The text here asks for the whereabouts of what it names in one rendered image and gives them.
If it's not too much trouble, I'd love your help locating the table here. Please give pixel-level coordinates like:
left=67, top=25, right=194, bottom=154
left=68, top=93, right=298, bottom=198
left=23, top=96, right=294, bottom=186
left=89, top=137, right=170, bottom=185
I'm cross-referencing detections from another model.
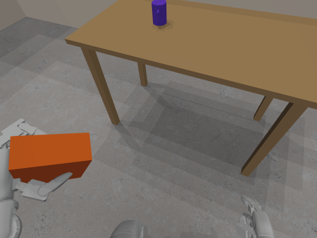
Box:
left=65, top=0, right=317, bottom=177

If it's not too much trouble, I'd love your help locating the robot left hand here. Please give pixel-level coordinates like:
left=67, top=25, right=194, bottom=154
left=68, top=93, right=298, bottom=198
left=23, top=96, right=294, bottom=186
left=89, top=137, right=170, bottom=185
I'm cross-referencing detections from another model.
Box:
left=0, top=119, right=73, bottom=202

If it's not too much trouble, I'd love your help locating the sponge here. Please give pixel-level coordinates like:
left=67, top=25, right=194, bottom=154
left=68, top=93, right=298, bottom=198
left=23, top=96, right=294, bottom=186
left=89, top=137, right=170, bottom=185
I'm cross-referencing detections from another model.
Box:
left=8, top=132, right=92, bottom=183

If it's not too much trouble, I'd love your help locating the robot right hand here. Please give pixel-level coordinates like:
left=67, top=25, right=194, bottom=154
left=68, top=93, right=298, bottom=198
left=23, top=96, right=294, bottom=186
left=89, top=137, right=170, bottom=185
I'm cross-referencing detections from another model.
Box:
left=236, top=195, right=275, bottom=238

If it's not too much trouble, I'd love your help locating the robot left forearm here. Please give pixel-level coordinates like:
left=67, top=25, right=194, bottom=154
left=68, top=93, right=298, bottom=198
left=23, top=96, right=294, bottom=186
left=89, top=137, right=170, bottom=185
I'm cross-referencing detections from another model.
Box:
left=0, top=199, right=22, bottom=238

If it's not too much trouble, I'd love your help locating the left robot thigh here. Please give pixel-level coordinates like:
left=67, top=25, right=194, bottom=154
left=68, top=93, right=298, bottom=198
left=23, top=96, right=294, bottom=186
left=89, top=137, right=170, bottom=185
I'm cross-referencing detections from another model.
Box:
left=109, top=220, right=145, bottom=238

